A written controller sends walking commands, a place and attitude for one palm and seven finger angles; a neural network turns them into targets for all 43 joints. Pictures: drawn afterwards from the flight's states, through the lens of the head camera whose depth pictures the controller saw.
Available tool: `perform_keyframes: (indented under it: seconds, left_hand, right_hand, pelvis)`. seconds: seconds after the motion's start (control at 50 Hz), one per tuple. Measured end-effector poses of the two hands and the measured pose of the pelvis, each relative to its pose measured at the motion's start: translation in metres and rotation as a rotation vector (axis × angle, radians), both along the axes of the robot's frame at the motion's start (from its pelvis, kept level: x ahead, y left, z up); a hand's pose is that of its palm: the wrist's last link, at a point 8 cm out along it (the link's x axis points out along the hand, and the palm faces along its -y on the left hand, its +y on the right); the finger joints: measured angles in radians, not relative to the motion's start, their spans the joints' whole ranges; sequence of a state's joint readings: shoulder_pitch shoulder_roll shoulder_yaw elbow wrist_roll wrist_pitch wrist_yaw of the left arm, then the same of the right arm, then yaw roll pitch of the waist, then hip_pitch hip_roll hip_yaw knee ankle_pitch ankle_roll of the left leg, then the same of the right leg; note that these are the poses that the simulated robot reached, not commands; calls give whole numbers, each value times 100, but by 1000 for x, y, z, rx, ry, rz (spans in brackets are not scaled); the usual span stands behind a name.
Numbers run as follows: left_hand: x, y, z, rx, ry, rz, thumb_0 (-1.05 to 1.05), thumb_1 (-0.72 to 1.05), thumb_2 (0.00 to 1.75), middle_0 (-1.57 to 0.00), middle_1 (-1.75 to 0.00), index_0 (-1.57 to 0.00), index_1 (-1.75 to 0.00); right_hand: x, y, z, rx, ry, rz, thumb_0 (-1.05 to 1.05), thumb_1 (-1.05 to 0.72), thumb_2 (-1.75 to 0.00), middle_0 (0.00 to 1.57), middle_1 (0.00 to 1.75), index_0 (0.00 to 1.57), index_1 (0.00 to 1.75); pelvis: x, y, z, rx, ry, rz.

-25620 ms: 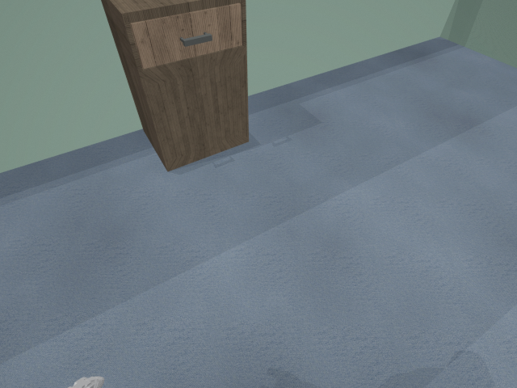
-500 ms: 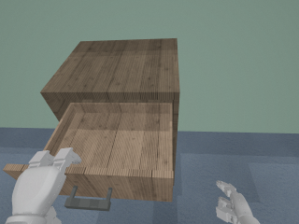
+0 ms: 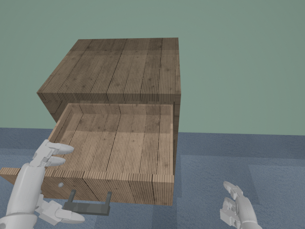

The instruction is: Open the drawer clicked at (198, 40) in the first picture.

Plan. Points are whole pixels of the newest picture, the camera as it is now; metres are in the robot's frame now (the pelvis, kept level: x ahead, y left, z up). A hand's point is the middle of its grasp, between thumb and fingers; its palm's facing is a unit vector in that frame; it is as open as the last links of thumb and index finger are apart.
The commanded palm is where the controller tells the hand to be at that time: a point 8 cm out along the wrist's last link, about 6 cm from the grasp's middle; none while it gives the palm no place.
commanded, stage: draw the hand back to the body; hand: left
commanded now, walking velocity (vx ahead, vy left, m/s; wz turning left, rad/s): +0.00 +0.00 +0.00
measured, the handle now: (88, 201) +0.20 +0.23 -0.08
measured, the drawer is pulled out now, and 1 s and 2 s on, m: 0.30 0.30 0.30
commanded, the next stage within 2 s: step back with the hand held close in 0.88 s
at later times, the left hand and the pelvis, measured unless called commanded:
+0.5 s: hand (53, 169) +0.19 +0.22 +0.15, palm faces +0.38 -0.82 -0.42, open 10.2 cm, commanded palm +0.13 +0.26 +0.18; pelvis +0.01 -0.02 +0.01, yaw +1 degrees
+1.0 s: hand (52, 173) +0.18 +0.22 +0.16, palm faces +0.40 -0.81 -0.42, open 7.5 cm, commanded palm +0.13 +0.26 +0.18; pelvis +0.00 -0.03 +0.01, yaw +1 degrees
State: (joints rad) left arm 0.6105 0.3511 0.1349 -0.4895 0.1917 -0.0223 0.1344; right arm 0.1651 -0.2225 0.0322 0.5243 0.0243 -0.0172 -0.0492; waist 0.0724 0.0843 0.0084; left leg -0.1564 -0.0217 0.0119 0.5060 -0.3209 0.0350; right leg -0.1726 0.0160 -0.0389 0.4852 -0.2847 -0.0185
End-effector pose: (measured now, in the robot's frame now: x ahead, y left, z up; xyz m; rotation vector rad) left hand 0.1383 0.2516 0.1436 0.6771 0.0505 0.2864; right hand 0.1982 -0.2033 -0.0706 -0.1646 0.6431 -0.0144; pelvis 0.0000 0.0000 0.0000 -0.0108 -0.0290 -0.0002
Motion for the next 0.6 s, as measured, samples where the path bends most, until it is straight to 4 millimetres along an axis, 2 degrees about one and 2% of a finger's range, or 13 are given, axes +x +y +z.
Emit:
perform_keyframes:
  seconds: [0.06,0.12,0.3,0.44,0.6]
  left_hand:
    - [3,-1,2,-170,-100,26,-1,-41,34,-31,-114,-31,-114]
    - [7,0,8,-227,-166,30,-1,-34,37,-30,-110,-31,-110]
    - [15,5,22,-206,-191,18,-1,-6,49,-28,-91,-28,-92]
    - [10,6,26,-188,-178,31,-1,18,59,-26,-76,-26,-76]
    - [5,8,32,-176,-201,61,0,45,71,-24,-58,-24,-58]
  right_hand:
    - [-6,0,2,-23,-17,-3,1,-91,-90,20,30,20,30]
    - [-10,-1,2,-35,-11,3,1,-91,-90,20,30,20,30]
    - [-9,-14,0,-37,4,-12,1,-91,-90,20,30,21,30]
    - [-1,-24,2,-43,-5,-28,1,-91,-90,20,30,21,30]
    - [5,-25,5,-38,-22,-20,1,-91,-90,20,30,20,30]
  pelvis:
    - [5,-3,1,0,-15,13]
    - [7,-6,3,-1,-24,18]
    - [9,-11,5,0,-15,13]
    - [9,-14,6,1,-11,13]
    - [8,-18,7,3,-17,16]
